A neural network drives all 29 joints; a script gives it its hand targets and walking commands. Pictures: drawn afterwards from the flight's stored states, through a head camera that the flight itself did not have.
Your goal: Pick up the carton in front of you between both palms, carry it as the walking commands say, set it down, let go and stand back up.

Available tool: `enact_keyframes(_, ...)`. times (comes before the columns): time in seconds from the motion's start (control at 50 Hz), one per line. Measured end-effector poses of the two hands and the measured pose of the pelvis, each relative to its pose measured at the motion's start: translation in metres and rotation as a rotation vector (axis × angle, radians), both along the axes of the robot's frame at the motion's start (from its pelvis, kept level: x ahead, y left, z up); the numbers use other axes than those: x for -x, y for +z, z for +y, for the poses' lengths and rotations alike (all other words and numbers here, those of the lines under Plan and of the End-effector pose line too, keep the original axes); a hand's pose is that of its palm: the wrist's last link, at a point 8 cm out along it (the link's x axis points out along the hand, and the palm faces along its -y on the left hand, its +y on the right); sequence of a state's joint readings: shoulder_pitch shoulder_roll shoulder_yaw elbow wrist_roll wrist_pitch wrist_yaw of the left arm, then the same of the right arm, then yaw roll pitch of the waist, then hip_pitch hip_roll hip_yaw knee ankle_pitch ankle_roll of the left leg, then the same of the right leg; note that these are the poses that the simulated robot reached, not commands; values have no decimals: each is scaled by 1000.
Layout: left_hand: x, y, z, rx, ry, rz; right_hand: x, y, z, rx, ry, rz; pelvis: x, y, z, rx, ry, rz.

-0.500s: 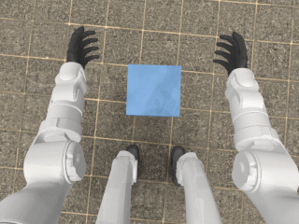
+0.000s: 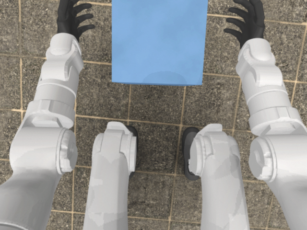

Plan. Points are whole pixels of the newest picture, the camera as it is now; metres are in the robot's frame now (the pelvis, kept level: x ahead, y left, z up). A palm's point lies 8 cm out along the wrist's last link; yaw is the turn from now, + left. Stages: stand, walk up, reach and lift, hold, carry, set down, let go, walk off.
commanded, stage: reach and lift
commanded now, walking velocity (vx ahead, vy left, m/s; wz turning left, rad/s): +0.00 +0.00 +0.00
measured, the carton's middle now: (157, 49) +0.51 +0.02 -0.30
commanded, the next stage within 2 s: none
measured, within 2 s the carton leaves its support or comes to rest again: leaves its support in 1.08 s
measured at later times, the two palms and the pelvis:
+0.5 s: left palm (85, 39) +0.51 +0.21 -0.23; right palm (227, 38) +0.53 -0.15 -0.23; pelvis +0.00 +0.00 -0.06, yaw +0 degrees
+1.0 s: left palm (98, 37) +0.52 +0.17 -0.23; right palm (218, 37) +0.53 -0.13 -0.23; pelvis -0.01 +0.00 -0.06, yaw +0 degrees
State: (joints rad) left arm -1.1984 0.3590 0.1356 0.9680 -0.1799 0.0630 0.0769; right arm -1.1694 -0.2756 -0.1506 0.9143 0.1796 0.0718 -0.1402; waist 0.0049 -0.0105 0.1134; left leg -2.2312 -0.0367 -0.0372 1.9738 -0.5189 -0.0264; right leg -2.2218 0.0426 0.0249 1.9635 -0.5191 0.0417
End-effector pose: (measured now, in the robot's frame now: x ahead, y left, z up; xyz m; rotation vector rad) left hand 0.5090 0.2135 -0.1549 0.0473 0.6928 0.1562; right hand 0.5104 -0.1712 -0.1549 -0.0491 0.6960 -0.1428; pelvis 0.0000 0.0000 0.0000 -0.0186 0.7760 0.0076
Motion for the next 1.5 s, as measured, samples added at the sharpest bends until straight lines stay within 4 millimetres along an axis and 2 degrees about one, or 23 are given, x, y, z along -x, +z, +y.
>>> enact_keyframes(0.22,-3,-73,-6,5,-1,56,-3,-71,5,-5,4,57,10,-46,0,1,-1,-82)
enact_keyframes(0.3,-3,-88,-7,2,2,55,-6,-84,3,4,15,53,7,-54,1,0,-5,-115)
enact_keyframes(0.46,-7,-82,-5,7,8,23,-19,-78,18,-8,47,23,-2,-59,0,-4,-6,-111)
enact_keyframes(0.6,-3,-77,-10,16,-1,38,-11,-75,21,-8,39,46,-1,-55,0,-1,2,-90)
enact_keyframes(0.68,-4,-77,-19,23,-18,36,-11,-75,25,-14,50,41,2,-54,0,1,1,-90)
enact_keyframes(0.76,-6,-78,-38,39,-44,34,-14,-74,41,-34,75,33,5,-52,0,1,-4,-96)
enact_keyframes(0.92,-8,-76,-40,24,-18,54,-15,-73,44,-22,21,44,9,-53,0,-4,-9,-119)
enact_keyframes(1.06,-9,-73,-39,24,-14,76,-17,-70,44,-20,21,62,4,-61,-1,-11,-10,-137)
enact_keyframes(1.16,-3,-54,-39,35,-3,44,-14,-49,45,-28,20,32,1,-62,-2,-12,-6,-134)
enact_keyframes(1.24,4,-15,-37,46,14,-4,-7,-10,46,-47,11,-15,0,-52,-3,-12,-1,-134)
enact_keyframes(1.38,20,64,-38,80,33,-15,10,65,49,-88,-2,-26,3,-14,-3,-8,7,-105)
enact_keyframes(1.5,32,107,-40,67,27,7,21,109,46,-74,-2,-5,6,23,-4,-9,10,-75)
